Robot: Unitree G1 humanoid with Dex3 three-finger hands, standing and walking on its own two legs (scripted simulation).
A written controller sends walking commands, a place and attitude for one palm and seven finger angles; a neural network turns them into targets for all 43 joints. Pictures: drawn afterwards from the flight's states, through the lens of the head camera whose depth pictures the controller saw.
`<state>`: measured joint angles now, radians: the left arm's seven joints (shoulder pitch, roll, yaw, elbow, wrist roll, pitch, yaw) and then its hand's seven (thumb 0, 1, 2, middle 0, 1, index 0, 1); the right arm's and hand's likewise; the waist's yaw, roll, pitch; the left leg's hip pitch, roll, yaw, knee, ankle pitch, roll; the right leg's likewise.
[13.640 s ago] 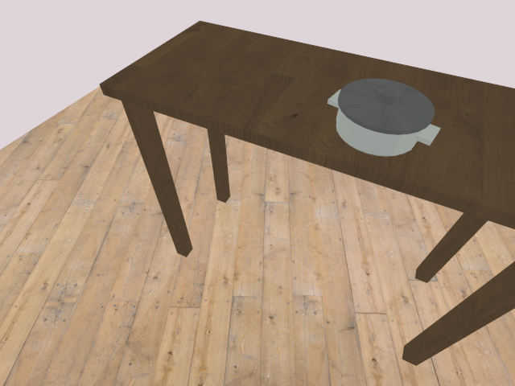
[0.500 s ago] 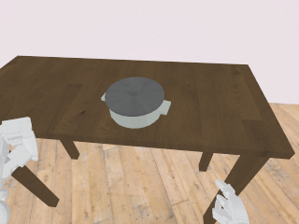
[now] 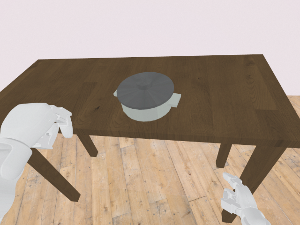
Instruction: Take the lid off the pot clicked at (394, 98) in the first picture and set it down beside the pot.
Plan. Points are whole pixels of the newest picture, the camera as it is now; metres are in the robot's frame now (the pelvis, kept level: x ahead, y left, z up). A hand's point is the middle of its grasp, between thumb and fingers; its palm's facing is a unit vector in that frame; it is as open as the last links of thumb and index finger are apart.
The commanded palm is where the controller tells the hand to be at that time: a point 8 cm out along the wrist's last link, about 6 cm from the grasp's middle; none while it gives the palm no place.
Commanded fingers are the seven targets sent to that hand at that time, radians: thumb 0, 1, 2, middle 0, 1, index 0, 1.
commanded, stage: reach forward and open the fingers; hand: left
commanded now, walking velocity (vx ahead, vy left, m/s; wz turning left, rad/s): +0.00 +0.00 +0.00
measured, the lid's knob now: (144, 83) +0.48 +0.09 +0.15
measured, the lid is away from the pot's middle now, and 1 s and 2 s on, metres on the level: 0.00 0.00 0.00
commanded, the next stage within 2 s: move the open hand above the knob in 0.60 s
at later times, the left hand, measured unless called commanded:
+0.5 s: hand (56, 111) +0.28 +0.25 +0.22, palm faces -0.03 +0.01 -1.00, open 9.3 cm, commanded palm +0.25 +0.24 +0.28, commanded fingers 0.00 -0.38 1.74 -0.90 -0.08 -0.90 -0.08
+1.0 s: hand (81, 98) +0.33 +0.21 +0.22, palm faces -0.06 +0.04 -1.00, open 9.8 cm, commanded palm +0.29 +0.20 +0.29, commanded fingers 0.00 -0.37 1.70 -0.89 -0.08 -0.89 -0.08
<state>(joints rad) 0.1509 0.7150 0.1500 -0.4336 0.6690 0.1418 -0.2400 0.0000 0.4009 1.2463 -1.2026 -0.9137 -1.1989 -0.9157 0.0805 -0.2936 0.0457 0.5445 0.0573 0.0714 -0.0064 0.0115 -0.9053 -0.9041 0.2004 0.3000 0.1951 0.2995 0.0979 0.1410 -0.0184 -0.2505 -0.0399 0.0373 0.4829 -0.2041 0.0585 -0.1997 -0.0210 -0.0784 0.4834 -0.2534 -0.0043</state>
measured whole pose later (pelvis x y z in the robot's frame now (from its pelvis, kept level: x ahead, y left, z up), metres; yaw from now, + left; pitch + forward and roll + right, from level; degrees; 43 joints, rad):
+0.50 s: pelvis -0.02 +0.00 +0.00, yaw +0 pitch -3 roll +0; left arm -0.24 0.75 0.07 -0.14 0.71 0.12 -0.43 0.00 -0.34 1.71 -0.95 -0.14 -0.95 -0.14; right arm 0.12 -0.31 0.04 0.57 0.06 0.04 0.00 0.01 -0.90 -0.90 0.20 0.30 0.20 0.30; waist 0.06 0.14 0.02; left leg -0.24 -0.04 0.04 0.43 -0.14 0.06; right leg -0.21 -0.02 -0.07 0.46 -0.21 -0.01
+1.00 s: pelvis -0.01 -0.01 +0.00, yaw +0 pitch -2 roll +0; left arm -0.45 0.71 -0.08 -0.04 0.75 0.14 -0.47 0.00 -0.37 1.71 -0.91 -0.08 -0.90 -0.09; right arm 0.09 -0.30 0.06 0.58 0.06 0.04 0.00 0.01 -0.91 -0.90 0.20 0.30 0.19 0.30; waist 0.05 0.13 0.02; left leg -0.24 -0.05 0.04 0.44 -0.16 0.05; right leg -0.21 -0.03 -0.08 0.49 -0.24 -0.02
